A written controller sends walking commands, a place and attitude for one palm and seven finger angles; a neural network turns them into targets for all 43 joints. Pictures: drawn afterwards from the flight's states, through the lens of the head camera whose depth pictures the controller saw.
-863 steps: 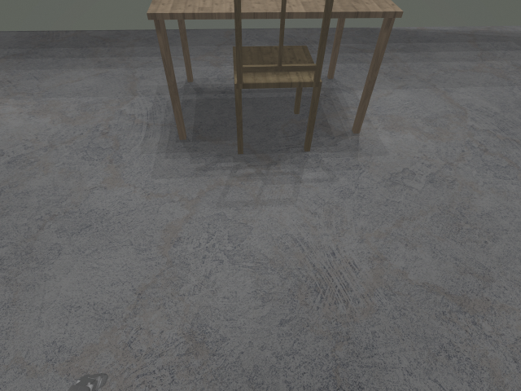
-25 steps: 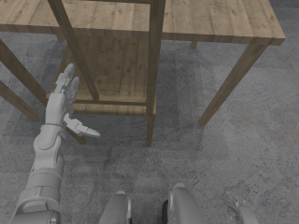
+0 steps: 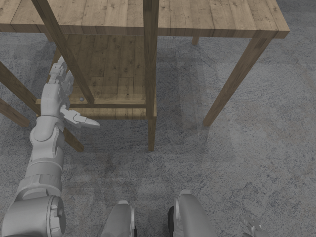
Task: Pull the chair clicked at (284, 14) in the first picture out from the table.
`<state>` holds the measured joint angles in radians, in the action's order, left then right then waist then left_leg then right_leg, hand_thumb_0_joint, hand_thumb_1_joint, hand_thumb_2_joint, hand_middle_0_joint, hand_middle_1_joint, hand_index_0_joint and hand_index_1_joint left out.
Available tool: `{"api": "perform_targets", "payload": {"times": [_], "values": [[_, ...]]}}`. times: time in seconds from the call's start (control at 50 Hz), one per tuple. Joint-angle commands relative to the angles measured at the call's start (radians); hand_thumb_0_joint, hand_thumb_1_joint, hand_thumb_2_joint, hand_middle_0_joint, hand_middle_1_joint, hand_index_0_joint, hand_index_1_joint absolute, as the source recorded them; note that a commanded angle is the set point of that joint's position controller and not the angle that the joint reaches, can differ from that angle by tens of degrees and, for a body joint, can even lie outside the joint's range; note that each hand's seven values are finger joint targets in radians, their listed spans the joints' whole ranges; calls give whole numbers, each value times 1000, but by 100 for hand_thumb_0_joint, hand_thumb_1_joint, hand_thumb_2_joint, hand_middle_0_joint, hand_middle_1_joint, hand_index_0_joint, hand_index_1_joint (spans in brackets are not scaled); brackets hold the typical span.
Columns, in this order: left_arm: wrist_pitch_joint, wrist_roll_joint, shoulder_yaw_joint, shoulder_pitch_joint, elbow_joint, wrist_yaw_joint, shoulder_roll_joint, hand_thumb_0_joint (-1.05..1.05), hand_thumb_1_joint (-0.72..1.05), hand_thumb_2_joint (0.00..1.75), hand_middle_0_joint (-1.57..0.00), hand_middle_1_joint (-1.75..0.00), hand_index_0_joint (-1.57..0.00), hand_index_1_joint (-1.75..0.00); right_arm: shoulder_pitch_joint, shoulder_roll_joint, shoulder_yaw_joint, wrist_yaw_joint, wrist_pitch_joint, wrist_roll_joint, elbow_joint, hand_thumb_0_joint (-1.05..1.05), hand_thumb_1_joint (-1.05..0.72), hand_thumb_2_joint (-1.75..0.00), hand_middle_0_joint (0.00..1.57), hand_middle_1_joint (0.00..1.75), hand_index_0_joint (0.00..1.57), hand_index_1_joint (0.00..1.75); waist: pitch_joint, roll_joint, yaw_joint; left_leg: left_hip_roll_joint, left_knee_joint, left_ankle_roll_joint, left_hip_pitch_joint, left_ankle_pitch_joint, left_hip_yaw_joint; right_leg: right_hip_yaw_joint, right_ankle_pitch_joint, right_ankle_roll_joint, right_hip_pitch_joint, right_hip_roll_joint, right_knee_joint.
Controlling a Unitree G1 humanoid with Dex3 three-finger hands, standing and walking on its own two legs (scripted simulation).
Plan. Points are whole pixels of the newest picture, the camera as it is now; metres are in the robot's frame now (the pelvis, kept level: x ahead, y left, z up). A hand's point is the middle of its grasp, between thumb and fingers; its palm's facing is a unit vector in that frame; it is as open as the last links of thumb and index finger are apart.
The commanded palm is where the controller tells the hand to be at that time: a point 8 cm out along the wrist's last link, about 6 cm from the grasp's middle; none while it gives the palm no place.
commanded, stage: push the fingers through the gap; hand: left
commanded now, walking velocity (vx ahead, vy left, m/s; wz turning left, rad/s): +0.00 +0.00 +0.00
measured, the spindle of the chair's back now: (72, 64) +0.53 +0.20 +0.07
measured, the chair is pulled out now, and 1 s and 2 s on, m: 0.00 0.00 0.00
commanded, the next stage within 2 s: hook a spindle and tug to test in 0.82 s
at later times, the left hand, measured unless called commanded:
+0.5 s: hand (86, 82) +0.50 +0.17 +0.03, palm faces -0.02 -1.00 -0.06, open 16.9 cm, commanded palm +0.47 +0.22 +0.03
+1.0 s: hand (84, 84) +0.50 +0.18 +0.03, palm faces -0.03 -1.00 -0.04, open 16.9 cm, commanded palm +0.47 +0.23 +0.03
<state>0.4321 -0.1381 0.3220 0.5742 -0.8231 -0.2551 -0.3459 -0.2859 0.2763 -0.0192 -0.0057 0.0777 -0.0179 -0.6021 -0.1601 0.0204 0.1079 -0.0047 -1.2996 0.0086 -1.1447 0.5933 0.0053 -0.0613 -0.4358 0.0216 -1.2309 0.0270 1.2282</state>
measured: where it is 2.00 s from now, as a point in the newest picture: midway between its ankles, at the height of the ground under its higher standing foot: outside the picture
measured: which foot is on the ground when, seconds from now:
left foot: down 0.00-1.00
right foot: down 0.00-1.00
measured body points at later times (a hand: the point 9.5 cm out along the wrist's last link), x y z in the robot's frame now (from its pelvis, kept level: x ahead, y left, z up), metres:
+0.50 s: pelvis +0.00 +0.00 -0.01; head +0.16 +0.01 +0.41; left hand +0.49 +0.22 +0.04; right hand +0.05 -0.26 -0.13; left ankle +0.01 +0.11 -0.62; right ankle +0.07 -0.11 -0.62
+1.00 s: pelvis +0.01 +0.01 +0.00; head +0.17 +0.02 +0.42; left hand +0.49 +0.23 +0.03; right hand +0.06 -0.26 -0.12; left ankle +0.01 +0.11 -0.62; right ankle +0.07 -0.11 -0.62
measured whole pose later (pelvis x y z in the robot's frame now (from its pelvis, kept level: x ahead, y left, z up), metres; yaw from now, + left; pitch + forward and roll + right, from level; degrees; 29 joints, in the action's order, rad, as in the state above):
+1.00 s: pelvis +0.01 +0.01 +0.00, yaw -1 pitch +28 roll -2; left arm 0.47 -0.09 0.38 0.77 -1.02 -0.24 -0.41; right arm -0.29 0.27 -0.03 -0.03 -0.01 -0.04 -0.59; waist -0.15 0.02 0.16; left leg -0.01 -1.31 0.02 -1.20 0.60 0.01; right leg -0.07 -0.43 0.01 -1.27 0.02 1.22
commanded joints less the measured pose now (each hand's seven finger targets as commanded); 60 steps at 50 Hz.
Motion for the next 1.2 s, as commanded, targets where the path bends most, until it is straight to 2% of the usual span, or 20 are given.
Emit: {"api": "perform_targets", "payload": {"times": [0.0,0.1,0.22,0.26,0.34,0.36,0.4,0.44,0.48,0.54,0.56,0.68,0.72,0.82,0.9,0.94,0.96,1.02,1.1,1.18], "values": [[86,-5,61,393,183,13,-246,0,-50,30,-6,-8,-6,-8,-96,153,54,14,27,-2,78,0,-90,-90,20,30,20,30,-455,43,9,18,161,13,118,-264,14,77,158,8,413,-21,-142],[97,14,70,476,120,4,-280,0,-50,30,-6,-8,-6,-8,-115,162,51,14,19,-8,64,0,-90,-90,20,30,20,30,-474,66,22,15,153,12,131,-276,26,71,154,10,380,-21,-127],[82,13,16,513,91,-4,-212,0,-50,30,-6,-8,-6,-8,-140,168,59,5,1,-11,61,0,-90,-90,20,30,20,30,-533,99,43,5,148,0,242,-391,54,45,206,11,309,-28,-109],[75,16,59,529,60,6,-261,0,-50,30,-6,-8,-6,-8,-146,174,59,5,-9,-13,50,0,-90,-90,20,30,20,30,-512,70,42,3,149,-1,209,-371,56,43,193,9,315,-27,-111],[78,33,78,561,26,35,-276,0,-50,30,-6,-8,-6,-8,-152,167,53,0,-24,-18,52,0,-90,-90,20,30,20,30,-504,66,46,8,144,7,170,-343,46,50,187,7,329,-28,-116],[82,39,114,575,9,42,-328,0,-50,30,-6,-8,-6,-8,-152,170,49,2,-29,-20,48,0,-90,-90,20,30,20,30,-487,44,44,9,138,12,128,-323,39,58,185,6,351,-28,-116],[96,59,78,618,27,46,-304,0,-50,30,-6,-8,-6,-8,-155,162,47,-1,-34,-22,54,0,-90,-90,20,30,20,30,-498,77,55,9,140,13,144,-332,42,58,192,8,342,-28,-110],[108,63,67,586,50,43,-282,0,-50,30,-6,-8,-6,-8,-162,165,53,-7,-39,-25,59,0,-90,-90,20,30,20,30,-552,130,41,6,147,-1,230,-396,52,48,214,12,323,-30,-105],[106,55,83,561,35,39,-295,0,-50,30,-6,-8,-6,-8,-162,167,53,-9,-48,-25,60,0,-90,-90,20,30,20,30,-563,103,43,4,140,4,219,-399,47,52,227,9,343,-32,-110],[82,45,90,545,-38,31,-288,0,-50,30,-6,-8,-6,-8,-163,166,48,-8,-58,-21,59,0,-90,-90,20,30,20,30,-494,49,51,6,146,14,134,-331,39,55,200,6,362,-32,-122],[79,45,119,556,-35,29,-330,0,-50,30,-6,-8,-6,-8,-163,170,47,-5,-62,-20,59,0,-90,-90,20,30,20,30,-489,39,49,7,143,18,103,-309,31,64,193,5,381,-30,-128],[116,44,118,563,81,18,-352,0,-50,30,-6,-8,-6,-8,-163,163,49,-5,-65,-23,69,0,-90,-90,20,30,20,30,-594,116,30,8,141,11,193,-395,34,70,266,11,418,-31,-118],[118,38,63,568,85,16,-282,0,-50,30,-6,-8,-6,-8,-160,160,51,-7,-65,-23,67,0,-90,-90,20,30,20,30,-567,121,53,4,144,8,233,-426,45,56,272,10,372,-34,-118],[84,35,50,550,-17,11,-252,0,-50,30,-6,-8,-6,-8,-160,166,50,-5,-73,-18,52,0,-90,-90,20,30,20,30,-464,73,68,4,156,15,176,-338,42,51,194,7,333,-34,-140],[97,42,83,561,0,21,-300,0,-50,30,-6,-8,-6,-8,-157,167,49,-3,-78,-19,59,0,-90,-90,20,30,20,30,-492,84,52,5,156,12,183,-356,42,54,208,8,349,-32,-132],[116,40,67,596,39,28,-281,0,-50,30,-10,-19,-10,-19,-155,164,50,-6,-76,-25,57,0,-90,-90,20,30,20,30,-523,133,56,4,152,2,240,-403,51,45,226,11,324,-32,-121],[127,43,95,587,66,31,-316,0,-50,30,-11,-24,-11,-24,-156,167,52,-6,-77,-26,60,0,-90,-90,20,30,20,30,-554,138,44,1,146,-2,257,-439,52,46,252,12,336,-32,-113],[130,42,71,562,75,35,-284,0,-50,30,-17,-41,-17,-41,-155,162,53,-10,-80,-29,65,0,-90,-90,20,30,20,30,-581,134,51,0,136,-5,272,-489,55,44,296,12,348,-34,-103],[98,44,65,523,27,33,-271,0,-50,30,-24,-63,-24,-63,-150,165,52,-11,-90,-22,63,0,-90,-90,20,30,20,30,-509,87,53,-2,151,0,216,-427,50,44,262,8,355,-32,-119],[94,39,55,533,67,39,-256,0,-50,30,-31,-85,-31,-85,-146,162,54,-11,-91,-21,69,0,-90,-90,20,30,20,30,-532,113,50,0,157,-3,247,-438,52,42,258,10,348,-32,-123]]}}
